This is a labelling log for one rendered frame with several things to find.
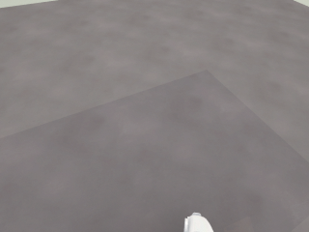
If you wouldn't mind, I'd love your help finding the robot right thigh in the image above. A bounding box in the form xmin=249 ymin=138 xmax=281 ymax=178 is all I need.
xmin=183 ymin=215 xmax=213 ymax=232

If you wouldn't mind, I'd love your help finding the robot right shin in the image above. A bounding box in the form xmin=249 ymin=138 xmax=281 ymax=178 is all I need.
xmin=192 ymin=213 xmax=201 ymax=217

